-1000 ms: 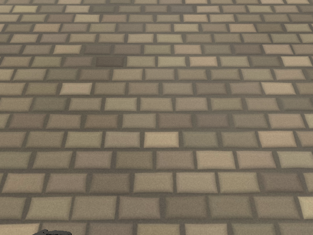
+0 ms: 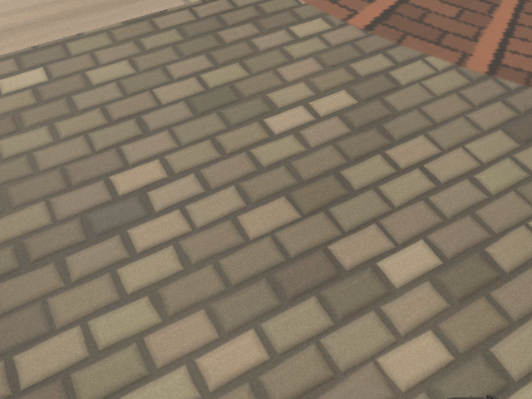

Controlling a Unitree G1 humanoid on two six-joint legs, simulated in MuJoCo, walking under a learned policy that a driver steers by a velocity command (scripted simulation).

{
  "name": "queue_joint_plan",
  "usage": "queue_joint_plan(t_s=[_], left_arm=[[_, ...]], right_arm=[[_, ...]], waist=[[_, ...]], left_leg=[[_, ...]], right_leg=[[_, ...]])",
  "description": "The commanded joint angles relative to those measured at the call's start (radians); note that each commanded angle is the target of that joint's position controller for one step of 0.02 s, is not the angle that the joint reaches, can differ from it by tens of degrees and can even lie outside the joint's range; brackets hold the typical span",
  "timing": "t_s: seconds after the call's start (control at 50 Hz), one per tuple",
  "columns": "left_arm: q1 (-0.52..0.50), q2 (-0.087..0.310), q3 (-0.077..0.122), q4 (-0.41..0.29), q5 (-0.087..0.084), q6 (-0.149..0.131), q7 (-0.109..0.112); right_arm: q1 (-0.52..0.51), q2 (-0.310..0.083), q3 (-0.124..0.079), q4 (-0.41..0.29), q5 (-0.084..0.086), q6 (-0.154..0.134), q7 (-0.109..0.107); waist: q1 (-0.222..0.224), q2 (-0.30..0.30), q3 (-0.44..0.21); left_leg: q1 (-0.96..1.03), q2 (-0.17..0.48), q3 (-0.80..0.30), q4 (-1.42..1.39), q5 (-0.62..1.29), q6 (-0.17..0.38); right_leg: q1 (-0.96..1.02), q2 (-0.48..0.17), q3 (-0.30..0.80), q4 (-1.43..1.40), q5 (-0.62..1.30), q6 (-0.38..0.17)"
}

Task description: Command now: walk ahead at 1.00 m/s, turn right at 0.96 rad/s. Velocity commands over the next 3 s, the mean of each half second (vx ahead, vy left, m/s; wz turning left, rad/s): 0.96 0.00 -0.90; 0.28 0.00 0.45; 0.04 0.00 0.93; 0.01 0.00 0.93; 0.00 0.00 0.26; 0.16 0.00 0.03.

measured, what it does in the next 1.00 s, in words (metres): walks ahead: left foot, then right foot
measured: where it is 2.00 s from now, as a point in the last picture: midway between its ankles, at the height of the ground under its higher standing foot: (315, 304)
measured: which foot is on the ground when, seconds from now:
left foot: up 0.00-0.24, down 0.26-0.64, up 0.66-1.00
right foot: down 0.00-0.28, up 0.30-0.62, down 0.64-1.00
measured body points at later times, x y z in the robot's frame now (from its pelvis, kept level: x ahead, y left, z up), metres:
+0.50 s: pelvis +0.46 +0.02 +0.02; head +0.49 +0.00 +0.46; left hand +0.78 +0.18 -0.05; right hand +0.33 -0.25 -0.10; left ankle +0.46 +0.17 -0.72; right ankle +0.46 -0.09 -0.64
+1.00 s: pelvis +0.67 -0.06 +0.02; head +0.71 -0.07 +0.46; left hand +0.82 +0.19 -0.10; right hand +0.77 -0.36 -0.09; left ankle +0.76 +0.03 -0.68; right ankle +0.67 -0.17 -0.72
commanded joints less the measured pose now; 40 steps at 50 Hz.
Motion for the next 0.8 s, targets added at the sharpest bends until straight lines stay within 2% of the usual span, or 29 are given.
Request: queue_joint_plan(t_s=[0.02, 0.04, 0.06, 0.1, 0.14, 0.18, 0.22, 0.24, 0.26, 0.28, 0.3, 0.32, 0.34, 0.36, 0.38, 0.42, 0.46, 0.48, 0.52, 0.56, 0.62, 0.64, 0.66, 0.68, 0.7, 0.72, 0.74, 0.76, 0.8], left_arm=[[-0.038, 0.123, 0.024, -0.095, -0.011, -0.056, 0.006], [-0.016, 0.140, 0.027, -0.096, -0.008, -0.063, 0.004], [0.001, 0.131, 0.027, -0.089, -0.006, -0.066, 0.001], [0.023, 0.142, 0.036, -0.085, -0.010, -0.065, -0.009], [0.066, 0.156, 0.043, -0.072, -0.019, -0.064, -0.015], [0.065, 0.167, 0.048, -0.067, -0.019, -0.061, -0.010], [0.035, 0.201, 0.055, -0.074, -0.016, -0.060, -0.004], [-0.003, 0.240, 0.062, -0.080, -0.008, -0.062, -0.008], [-0.075, 0.234, 0.059, -0.097, 0.001, -0.070, -0.013], [-0.096, 0.070, 0.017, -0.133, 0.010, -0.081, -0.010], [0.064, 0.000, -0.017, -0.194, -0.051, -0.074, -0.008], [-0.011, 0.091, -0.016, -0.148, -0.011, -0.054, 0.006], [-0.087, 0.119, -0.006, -0.149, 0.009, -0.042, -0.007], [-0.133, 0.115, -0.005, -0.150, 0.019, -0.032, -0.020], [-0.180, 0.087, -0.010, -0.176, 0.031, -0.022, -0.038], [-0.228, 0.021, -0.033, -0.224, 0.033, -0.001, -0.061], [-0.267, -0.007, -0.046, -0.251, 0.039, 0.000, -0.055], [-0.276, -0.010, -0.053, -0.272, 0.034, -0.005, -0.053], [-0.294, -0.021, -0.071, -0.274, 0.036, -0.024, -0.067], [-0.298, -0.022, -0.077, -0.248, 0.033, -0.034, -0.085], [-0.118, 0.050, -0.055, -0.155, 0.065, -0.045, -0.056], [-0.059, 0.095, -0.044, -0.137, 0.086, -0.056, -0.038], [-0.014, 0.177, -0.032, -0.157, 0.099, -0.062, -0.020], [0.005, 0.178, -0.017, -0.183, 0.035, -0.053, -0.012], [-0.076, 0.139, -0.018, -0.200, -0.002, -0.039, -0.002], [-0.151, 0.071, -0.035, -0.203, -0.007, -0.036, 0.005], [-0.181, 0.026, -0.048, -0.194, -0.001, -0.036, 0.014], [-0.194, 0.010, -0.052, -0.188, -0.002, -0.036, 0.025], [-0.189, 0.013, -0.046, -0.179, 0.000, -0.043, 0.033]], right_arm=[[0.059, -0.138, -0.027, -0.053, -0.020, 0.033, 0.006], [-0.018, -0.125, -0.018, -0.099, -0.012, 0.034, 0.012], [-0.099, -0.117, -0.011, -0.130, -0.003, 0.031, 0.015], [-0.174, -0.101, -0.002, -0.156, 0.012, 0.026, 0.020], [-0.205, -0.109, -0.003, -0.172, 0.022, 0.021, 0.021], [-0.214, -0.126, -0.007, -0.188, 0.029, 0.016, 0.017], [-0.089, -0.185, -0.032, -0.155, 0.031, 0.011, 0.001], [0.065, -0.235, -0.056, -0.121, 0.038, 0.006, -0.014], [0.300, -0.284, -0.081, -0.065, 0.037, 0.005, -0.034], [0.502, -0.341, -0.103, -0.024, 0.006, 0.001, -0.053], [0.357, -0.406, -0.116, -0.044, -0.020, 0.001, -0.037], [0.218, -0.276, -0.106, -0.081, -0.009, 0.010, -0.027], [0.165, -0.196, -0.084, -0.078, 0.000, 0.014, -0.024], [0.175, -0.164, -0.077, -0.048, -0.005, 0.015, -0.020], [0.225, -0.164, -0.074, -0.008, -0.003, 0.011, -0.022], [0.269, -0.125, -0.061, 0.061, 0.015, -0.012, -0.008], [0.296, -0.111, -0.052, 0.101, 0.034, -0.042, 0.014], [0.260, -0.153, -0.058, 0.100, 0.033, -0.052, 0.018], [0.189, -0.164, -0.056, 0.105, 0.045, -0.052, 0.028], [0.246, -0.213, -0.068, 0.133, 0.065, -0.044, 0.034], [0.270, -0.255, -0.076, 0.148, 0.081, -0.030, 0.023], [0.299, -0.240, -0.072, 0.141, 0.086, -0.027, 0.019], [0.375, -0.135, -0.053, 0.106, 0.089, -0.013, 0.014], [0.505, -0.145, -0.056, 0.114, 0.124, 0.018, -0.018], [0.466, -0.193, -0.070, 0.122, 0.099, 0.035, -0.026], [0.413, -0.186, -0.072, 0.112, 0.079, 0.045, -0.021], [0.369, -0.172, -0.075, 0.108, 0.062, 0.056, -0.015], [0.364, -0.155, -0.077, 0.108, 0.048, 0.075, -0.006], [0.373, -0.116, -0.082, 0.095, 0.041, 0.108, 0.003]], waist=[[-0.075, 0.113, -0.025], [-0.056, 0.061, 0.013], [-0.031, 0.057, 0.047], [0.013, 0.029, 0.033], [0.053, -0.010, 0.000], [0.054, -0.033, -0.015], [-0.008, -0.037, -0.104], [-0.103, -0.042, -0.193], [-0.239, -0.038, -0.288], [-0.276, 0.145, -0.406], [-0.096, 0.498, -0.517], [-0.105, 0.266, -0.349], [-0.104, 0.135, -0.226], [-0.102, 0.028, -0.153], [-0.100, 0.026, -0.119], [-0.070, 0.072, -0.035], [-0.047, 0.052, 0.016], [-0.019, 0.087, 0.009], [0.016, 0.098, 0.001], [0.004, 0.115, -0.044], [0.098, 0.076, -0.123], [0.118, 0.039, -0.178], [0.082, -0.192, -0.351], [0.063, -0.205, -0.592], [0.044, -0.113, -0.542], [0.010, -0.089, -0.401], [-0.010, -0.075, -0.298], [-0.033, -0.100, -0.223], [-0.069, -0.102, -0.207]], left_leg=[[-0.141, 0.045, 0.038, -0.164, -0.014, -0.037], [-0.137, 0.044, 0.060, -0.265, 0.044, -0.046], [-0.130, 0.038, 0.073, -0.363, 0.138, -0.049], [-0.065, -0.005, 0.094, -0.545, 0.349, -0.036], [-0.018, -0.046, 0.103, -0.657, 0.456, -0.012], [0.042, -0.071, 0.088, -0.752, 0.462, 0.009], [0.243, -0.128, 0.080, -0.801, 0.372, 0.026], [0.410, -0.131, 0.072, -0.788, 0.290, 0.036], [0.654, -0.075, 0.049, -0.762, 0.204, 0.049], [0.880, 0.163, -0.187, -0.771, -0.134, 0.067], [0.964, 0.408, -0.811, -1.036, -0.351, 0.170], [0.801, 0.344, -0.773, -1.080, -0.517, 0.177], [0.663, 0.294, -0.563, -1.061, -0.400, 0.172], [0.563, 0.259, -0.419, -1.061, -0.204, 0.168], [0.506, 0.233, -0.307, -1.067, -0.093, 0.162], [0.390, 0.214, -0.197, -1.113, 0.111, 0.162], [0.356, 0.199, -0.069, -1.103, 0.643, 0.169], [0.323, 0.202, -0.030, -1.131, 0.734, 0.176], [0.218, 0.071, 0.148, -1.137, 0.840, 0.129], [0.170, 0.049, 0.128, -1.146, 0.817, 0.137], [0.239, 0.026, 0.108, -0.846, 0.929, 0.090], [0.168, -0.023, 0.112, -0.646, 0.700, 0.067], [0.019, -0.140, 0.165, -0.229, -0.167, 0.035], [-0.016, -0.163, 0.005, 0.010, -0.320, 0.055], [-0.049, -0.120, -0.001, 0.022, -0.231, 0.058], [-0.103, -0.082, 0.027, -0.033, -0.171, 0.051], [-0.125, -0.060, 0.040, -0.080, -0.134, 0.038], [-0.103, -0.053, 0.053, -0.102, -0.106, 0.020], [-0.042, -0.057, 0.070, -0.110, -0.069, 0.001]], right_leg=[[0.032, -0.264, 0.438, -0.342, 0.100, -0.148], [-0.029, -0.261, 0.443, -0.364, 0.162, -0.155], [-0.052, -0.239, 0.419, -0.369, 0.222, -0.139], [-0.039, -0.199, 0.383, -0.361, 0.321, -0.092], [0.042, -0.217, 0.399, -0.340, 0.455, -0.060], [0.116, -0.239, 0.418, -0.291, 0.541, -0.032], [0.169, -0.231, 0.424, -0.128, 0.776, 0.022], [0.157, -0.223, 0.419, 0.064, 0.837, 0.045], [0.041, -0.188, 0.387, 0.323, 0.770, 0.066], [-0.146, -0.117, 0.304, 0.695, 0.102, 0.066], [-0.401, -0.060, 0.188, 0.903, -0.276, 0.095], [-0.481, -0.170, 0.156, 0.927, -0.143, 0.082], [-0.476, -0.217, 0.122, 0.876, -0.058, 0.090], [-0.460, -0.249, 0.104, 0.849, -0.038, 0.097], [-0.460, -0.278, 0.102, 0.828, -0.046, 0.098], [-0.463, -0.306, 0.107, 0.793, -0.059, 0.110], [-0.478, -0.274, 0.124, 0.696, -0.083, 0.124], [-0.443, -0.263, 0.135, 0.574, -0.059, 0.134], [-0.223, -0.219, 0.030, 0.223, 0.120, 0.139], [0.019, -0.172, -0.053, 0.102, 0.288, 0.142], [0.251, -0.183, -0.009, -0.036, 0.398, 0.112], [0.380, -0.285, 0.049, -0.043, 0.623, 0.105], [0.589, -0.647, 0.318, 0.076, 1.312, 0.023], [0.689, -0.779, 0.439, 0.125, 1.603, -0.082], [0.573, -0.713, 0.358, 0.066, 1.380, -0.072], [0.458, -0.649, 0.292, 0.007, 1.138, -0.035], [0.364, -0.598, 0.241, -0.042, 1.000, -0.003], [0.262, -0.567, 0.184, -0.095, 0.945, 0.006], [0.154, -0.564, 0.117, -0.157, 0.864, -0.006]])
